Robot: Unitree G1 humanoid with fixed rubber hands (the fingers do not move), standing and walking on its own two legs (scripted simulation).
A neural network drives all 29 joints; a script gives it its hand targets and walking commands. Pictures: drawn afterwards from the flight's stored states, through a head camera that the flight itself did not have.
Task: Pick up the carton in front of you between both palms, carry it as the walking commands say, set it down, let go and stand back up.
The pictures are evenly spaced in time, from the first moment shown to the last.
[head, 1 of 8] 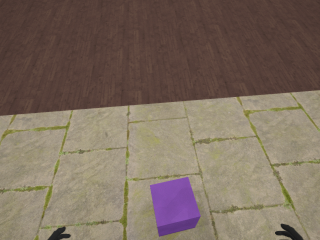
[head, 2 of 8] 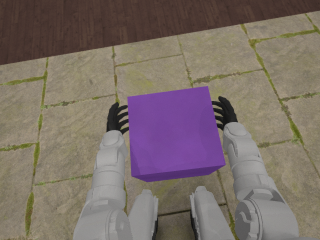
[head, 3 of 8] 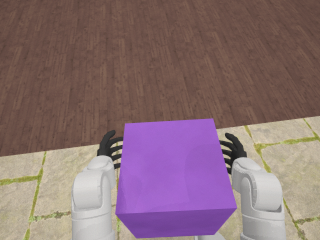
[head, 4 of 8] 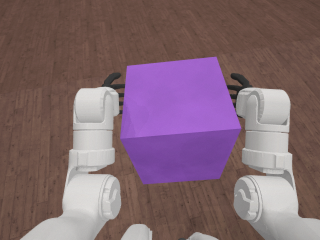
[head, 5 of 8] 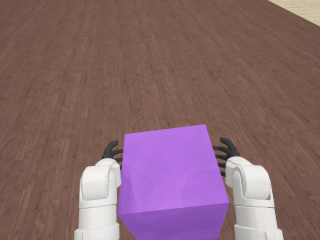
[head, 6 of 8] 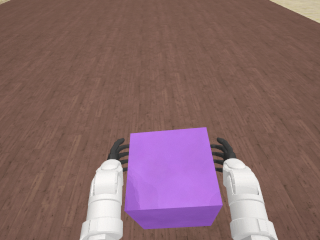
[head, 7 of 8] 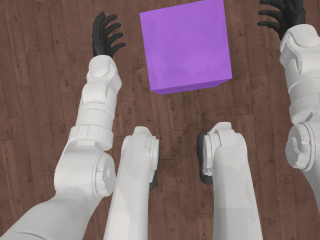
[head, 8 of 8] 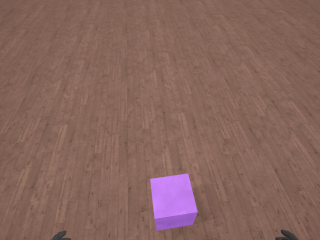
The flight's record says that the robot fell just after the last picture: no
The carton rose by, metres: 1.07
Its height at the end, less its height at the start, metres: +0.34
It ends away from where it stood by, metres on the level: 6.09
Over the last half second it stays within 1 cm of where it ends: yes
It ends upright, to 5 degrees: yes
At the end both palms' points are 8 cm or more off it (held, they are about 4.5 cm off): yes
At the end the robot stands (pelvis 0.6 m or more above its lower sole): yes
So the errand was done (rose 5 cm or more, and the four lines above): yes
